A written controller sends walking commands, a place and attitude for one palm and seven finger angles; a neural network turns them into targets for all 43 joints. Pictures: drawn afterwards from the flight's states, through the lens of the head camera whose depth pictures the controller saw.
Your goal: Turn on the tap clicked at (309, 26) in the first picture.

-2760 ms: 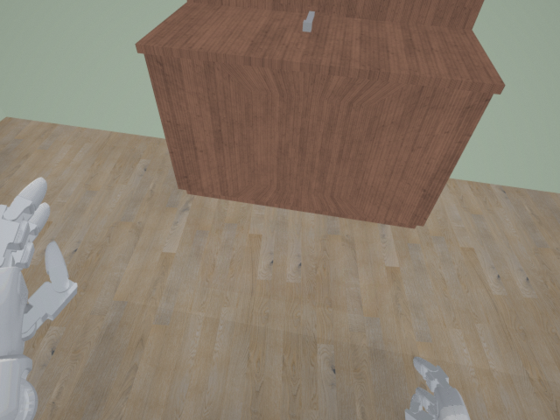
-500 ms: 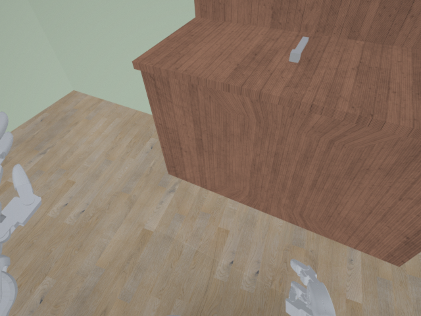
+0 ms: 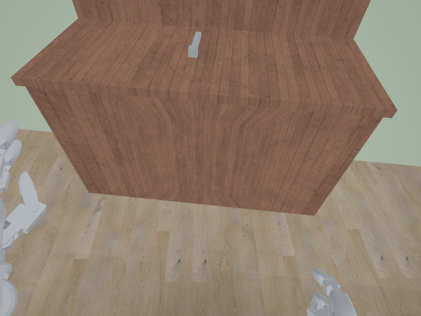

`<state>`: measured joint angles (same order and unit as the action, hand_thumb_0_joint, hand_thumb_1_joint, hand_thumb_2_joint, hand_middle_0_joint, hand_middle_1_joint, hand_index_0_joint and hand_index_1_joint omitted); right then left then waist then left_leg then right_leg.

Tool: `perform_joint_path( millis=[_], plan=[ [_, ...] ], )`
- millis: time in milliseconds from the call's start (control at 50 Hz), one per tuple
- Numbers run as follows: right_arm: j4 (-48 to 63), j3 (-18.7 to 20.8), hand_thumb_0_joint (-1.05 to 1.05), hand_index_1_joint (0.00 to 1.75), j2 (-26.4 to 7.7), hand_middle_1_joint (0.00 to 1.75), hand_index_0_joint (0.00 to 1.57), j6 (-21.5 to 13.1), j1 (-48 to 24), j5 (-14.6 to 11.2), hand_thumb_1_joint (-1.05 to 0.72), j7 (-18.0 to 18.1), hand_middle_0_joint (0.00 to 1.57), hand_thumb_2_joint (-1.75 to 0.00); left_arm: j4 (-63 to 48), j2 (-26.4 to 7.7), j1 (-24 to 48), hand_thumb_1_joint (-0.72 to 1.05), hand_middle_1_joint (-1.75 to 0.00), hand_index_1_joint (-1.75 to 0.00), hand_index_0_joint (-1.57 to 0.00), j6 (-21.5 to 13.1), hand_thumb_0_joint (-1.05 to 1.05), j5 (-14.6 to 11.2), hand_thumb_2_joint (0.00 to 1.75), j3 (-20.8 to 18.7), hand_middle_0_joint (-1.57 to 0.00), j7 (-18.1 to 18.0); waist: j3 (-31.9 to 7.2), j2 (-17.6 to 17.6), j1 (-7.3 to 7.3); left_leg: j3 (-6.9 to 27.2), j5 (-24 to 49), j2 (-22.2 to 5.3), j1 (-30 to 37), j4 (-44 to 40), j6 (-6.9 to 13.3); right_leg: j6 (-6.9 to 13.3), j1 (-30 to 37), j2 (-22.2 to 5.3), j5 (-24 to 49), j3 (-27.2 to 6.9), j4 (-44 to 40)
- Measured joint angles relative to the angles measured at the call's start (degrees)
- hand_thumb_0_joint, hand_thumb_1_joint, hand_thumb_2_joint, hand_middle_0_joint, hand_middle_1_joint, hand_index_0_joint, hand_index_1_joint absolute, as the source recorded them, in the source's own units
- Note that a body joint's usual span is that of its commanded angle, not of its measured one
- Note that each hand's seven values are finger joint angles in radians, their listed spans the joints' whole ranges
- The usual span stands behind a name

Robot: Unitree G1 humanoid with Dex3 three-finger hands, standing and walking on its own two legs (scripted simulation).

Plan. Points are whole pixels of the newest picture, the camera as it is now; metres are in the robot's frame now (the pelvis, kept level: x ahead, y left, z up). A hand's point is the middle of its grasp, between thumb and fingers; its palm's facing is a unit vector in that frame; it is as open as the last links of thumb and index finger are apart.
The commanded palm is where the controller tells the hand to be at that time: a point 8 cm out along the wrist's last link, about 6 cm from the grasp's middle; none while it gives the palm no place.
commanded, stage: turn to face it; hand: left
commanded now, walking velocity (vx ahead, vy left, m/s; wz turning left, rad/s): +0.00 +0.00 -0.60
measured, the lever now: (193, 51) +0.83 +0.13 +0.09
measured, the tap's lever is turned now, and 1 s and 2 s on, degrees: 0 0 0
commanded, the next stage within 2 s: take the last steps up to it in 0.62 s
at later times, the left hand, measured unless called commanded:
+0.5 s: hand (104, 217) +0.20 +0.16 +0.18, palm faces +0.21 -0.89 -0.40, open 7.4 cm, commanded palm +0.16 +0.21 +0.18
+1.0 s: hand (142, 249) +0.17 +0.10 +0.18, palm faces +0.09 -0.89 -0.45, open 7.4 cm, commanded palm +0.13 +0.17 +0.18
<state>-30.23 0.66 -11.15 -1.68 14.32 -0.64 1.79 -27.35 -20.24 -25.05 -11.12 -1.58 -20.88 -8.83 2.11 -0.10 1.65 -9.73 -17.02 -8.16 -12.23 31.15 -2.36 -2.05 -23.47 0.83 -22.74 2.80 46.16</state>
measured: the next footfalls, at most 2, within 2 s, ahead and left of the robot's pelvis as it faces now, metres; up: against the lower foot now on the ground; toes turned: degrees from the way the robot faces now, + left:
right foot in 0.10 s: +0.06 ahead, -0.13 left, +0.00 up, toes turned -9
left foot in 0.46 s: +0.02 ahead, +0.09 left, +0.00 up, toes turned -10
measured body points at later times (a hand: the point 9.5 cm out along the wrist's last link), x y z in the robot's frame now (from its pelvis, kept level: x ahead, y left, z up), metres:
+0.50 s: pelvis -0.06 -0.02 +0.00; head -0.05 -0.02 +0.44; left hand +0.19 +0.21 +0.20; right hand +0.04 -0.32 -0.08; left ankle -0.02 +0.10 -0.74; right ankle +0.02 -0.12 -0.73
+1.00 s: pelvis -0.11 -0.05 +0.00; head -0.10 -0.05 +0.45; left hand +0.16 +0.15 +0.20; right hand -0.08 -0.33 -0.10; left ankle -0.06 +0.07 -0.72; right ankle -0.12 -0.15 -0.74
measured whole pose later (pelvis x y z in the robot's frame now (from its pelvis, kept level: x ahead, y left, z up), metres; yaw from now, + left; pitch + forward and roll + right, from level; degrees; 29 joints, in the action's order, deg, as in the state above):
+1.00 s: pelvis -0.11 -0.05 +0.00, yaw -19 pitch +0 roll +1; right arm -36.8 1.0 -13.2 -1.6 15.0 0.1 3.8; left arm -29.5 -22.4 -30.1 -13.0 -1.0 -21.0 -9.4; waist 0.4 0.2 -2.1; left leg -5.3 -22.2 -2.7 -18.3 37.5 -0.2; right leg 2.1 -16.7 -0.9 -13.1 3.8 29.4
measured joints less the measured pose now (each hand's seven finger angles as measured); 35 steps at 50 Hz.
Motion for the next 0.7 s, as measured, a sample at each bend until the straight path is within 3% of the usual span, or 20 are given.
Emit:
perform_joint_path(
  millis=[80, 120, 140, 180, 240, 320, 420, 460, 500, 540, 600, 700],
  plan=[
    [0.13, -2.14, 0.02, 0.3, 2.61, 0.3, 0.2, -1.2, 0.22, 0.25, -0.9, -1.3, 0.2, -0.9, -1.26, -1.2, 0.02, 0.89, -0.3, -0.3, -0.2, 0.63, 0.02, 0.23, 0.9, 0.65, -0.21, 0.43, 1.96, -1.15, -0.2, -2.0, -1.76, -3.17, -1.2, 4.16, -1.79, -0.24, 5.29, -1.28, 3.85, 2.13, -10.03],
    [-0.13, -2.55, 0.02, 0.3, 2.87, 0.3, 0.2, -1.35, -0.44, 0.17, -0.9, -1.72, 0.2, -0.9, -1.69, -1.94, 1.04, 0.89, -0.3, -0.3, -0.21, 0.26, 0.02, 0.46, 0.9, 0.5, -0.21, 0.64, 3.78, -2.9, -0.84, -1.17, -3.22, -5.54, -3.22, 8.75, -2.28, 2.46, 5.87, 0.17, 8.61, 3.16, -11.59],
    [-0.66, -2.54, 0.02, 0.3, 2.76, 0.3, 0.2, -1.01, -1.09, 0.07, -0.9, -1.82, 0.2, -0.9, -1.89, -2.1, 1.48, 0.89, -0.3, -0.3, -0.21, -0.01, 0.02, 0.32, 0.9, 0.47, -0.21, 0.71, 4.46, -3.26, -1.16, 0.99, -6.27, -5.09, -5.15, 12.67, -2.27, 3.91, 4.96, 0.65, 8.34, 3.11, -10.48],
    [-1.95, -2.31, 0.02, 0.3, 2.27, 0.3, 0.2, 0.29, -2.7, 0.13, -0.9, -1.9, 0.2, -0.9, -2.75, -2.08, 0.75, 0.89, -0.3, -0.3, -0.21, -0.23, 0.02, -0.37, 0.9, -0.09, -0.22, 0.62, 5.02, -2.6, -1.37, 5.49, -10.97, -1.62, -9.48, 22.73, -2.3, 5.53, 3.31, 0.92, 8.02, 1.48, -9.8],
    [-2.78, -1.74, 0.02, 0.3, 1.04, 0.3, 0.2, 2.15, -4.21, 0.48, -0.9, -1.43, 0.2, -0.9, -4.27, -2.11, -2.74, 0.89, -0.31, -0.3, -0.21, -0.57, 0.02, -1.03, 0.9, -1.31, -0.22, 0.31, 4.99, -1.74, -2.38, 8.24, -9.78, 2.11, -13.36, 30.83, -2.51, 5.8, 2.88, 1.55, 10.27, -0.92, -12.23],
    [-3.07, -0.38, 0.02, 0.3, -0.78, 0.3, 0.2, 3.09, -4.01, 0.55, -0.9, -0.23, 0.2, -0.9, -4.69, -3.06, -5.58, 0.89, -0.31, -0.3, -0.21, -0.76, 0.02, -1.32, 0.9, -2.11, -0.22, 0.37, 3.04, -0.52, -2.81, 7.95, -8.09, 4.18, -13.1, 25.29, -2.08, 6.03, 2.73, 2.26, 13.43, -3.15, -15.87],
    [-2.66, 0.97, 0.02, 0.3, -3.21, 0.3, 0.2, 2.96, -2.72, 0.35, -0.91, 0.91, 0.2, -0.9, -3.91, -2.93, -4.93, 0.89, -0.31, -0.3, -0.21, -0.35, 0.02, -1.12, 0.9, -1.66, -0.22, 0.21, 0.02, 1.1, -1.77, 7.25, -7.58, 5.96, -7.54, 10.54, -0.45, 5.73, 1.76, 3.1, 16.14, -5.15, -18.21],
    [-2.13, 1.3, 0.02, 0.3, -3.97, 0.3, 0.2, 2.73, -2.21, 0.28, -0.91, 1.21, 0.2, -0.9, -3.85, -2.23, -3.98, 0.89, -0.31, -0.3, -0.21, -0.09, 0.02, -0.89, 0.9, -1.07, -0.22, 0.14, -1.0, 1.25, -1.6, 6.74, -5.35, 6.02, -3.41, 2.07, 0.5, 5.31, 1.14, 3.72, 16.6, -5.36, -17.97],
    [-1.91, 1.57, 0.02, 0.3, -3.54, 0.3, 0.19, 2.34, -2.29, 0.35, -0.91, 1.69, 0.19, -0.9, -3.34, -1.84, -2.21, 0.89, -0.31, -0.3, -0.21, -0.06, 0.02, -0.55, 0.9, -0.72, -0.22, 0.19, -0.7, 2.72, -1.11, 5.79, 1.42, 6.43, -2.07, -0.83, 1.4, 4.25, 0.25, 3.58, 13.54, -6.19, -15.23],
    [-1.54, 1.41, 0.02, 0.3, -2.58, 0.3, 0.19, 1.61, -2.09, 0.47, -0.91, 1.93, 0.19, -0.9, -1.91, -1.27, -1.32, 0.89, -0.31, -0.3, -0.21, -0.26, 0.02, 0.08, 0.9, -0.65, -0.22, 0.17, -0.98, 2.98, -0.69, 4.87, 2.09, 5.8, -1.62, -0.71, 1.73, 2.46, -2.14, 3.49, 5.11, -5.25, -5.21],
    [-1.22, 1.02, 0.02, 0.3, -0.77, 0.3, 0.19, -0.27, -1.18, 0.3, -0.91, 1.47, 0.19, -0.9, -0.34, -0.42, -0.64, 0.89, -0.3, -0.3, -0.21, -0.21, 0.02, 0.59, 0.9, -0.13, -0.22, 0.26, -1.64, 1.26, -0.75, 5.2, 2.02, 3.75, -1.43, -0.86, 1.34, 0.83, -2.85, 2.36, 0.32, -2.38, 5.4],
    [-1.58, -1.17, 0.02, 0.3, 1.65, 0.3, 0.2, -2.91, -1.0, 0.09, -0.9, 0.04, 0.2, -0.9, 0.05, 0.35, -0.81, 0.89, -0.3, -0.3, -0.21, -0.15, 0.02, 0.69, 0.9, 0.93, -0.21, -0.08, -1.14, -1.49, -0.02, 4.36, 1.59, -0.08, -3.19, 1.58, -0.36, -0.29, 5.24, -0.22, 0.4, 1.03, -7.05]
  ],
)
